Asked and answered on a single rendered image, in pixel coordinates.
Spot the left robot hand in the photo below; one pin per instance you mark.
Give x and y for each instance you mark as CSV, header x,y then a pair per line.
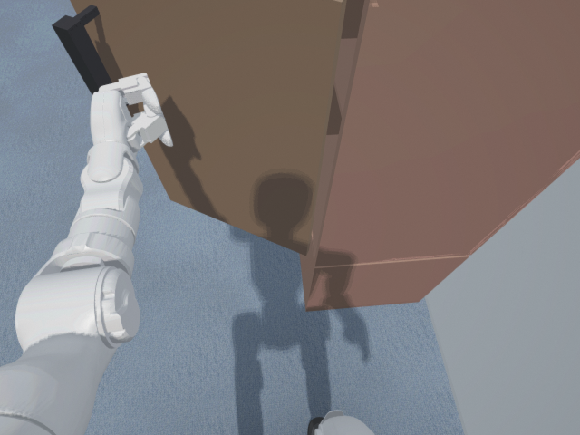
x,y
111,120

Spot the robot right thigh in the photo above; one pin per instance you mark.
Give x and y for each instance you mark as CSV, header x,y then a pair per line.
x,y
343,425

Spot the handle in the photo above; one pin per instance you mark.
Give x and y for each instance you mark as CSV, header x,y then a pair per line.
x,y
79,46

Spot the right robot shin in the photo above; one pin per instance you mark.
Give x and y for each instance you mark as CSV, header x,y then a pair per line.
x,y
331,414

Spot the robot left upper arm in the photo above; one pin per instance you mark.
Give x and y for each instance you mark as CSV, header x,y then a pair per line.
x,y
70,325

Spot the cupboard door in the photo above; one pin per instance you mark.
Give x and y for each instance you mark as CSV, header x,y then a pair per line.
x,y
246,88

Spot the robot left forearm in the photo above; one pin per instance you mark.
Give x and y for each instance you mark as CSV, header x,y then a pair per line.
x,y
105,227

